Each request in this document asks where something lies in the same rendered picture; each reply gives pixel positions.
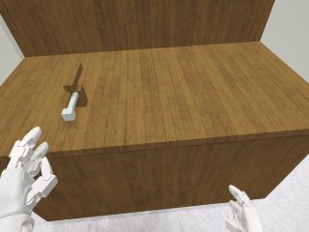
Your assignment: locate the robot left hand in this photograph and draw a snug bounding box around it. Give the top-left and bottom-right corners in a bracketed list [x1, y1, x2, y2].
[0, 127, 58, 218]

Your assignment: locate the robot left forearm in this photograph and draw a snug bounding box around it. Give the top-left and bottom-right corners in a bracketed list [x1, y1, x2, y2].
[0, 213, 35, 232]

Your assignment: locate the tap lever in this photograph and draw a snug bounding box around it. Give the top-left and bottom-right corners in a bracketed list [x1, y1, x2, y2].
[61, 92, 79, 121]

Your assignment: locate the counter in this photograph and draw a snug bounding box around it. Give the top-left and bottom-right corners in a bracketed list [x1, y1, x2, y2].
[0, 0, 309, 221]

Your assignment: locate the robot right hand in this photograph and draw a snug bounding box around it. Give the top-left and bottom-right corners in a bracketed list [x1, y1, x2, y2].
[225, 185, 265, 232]

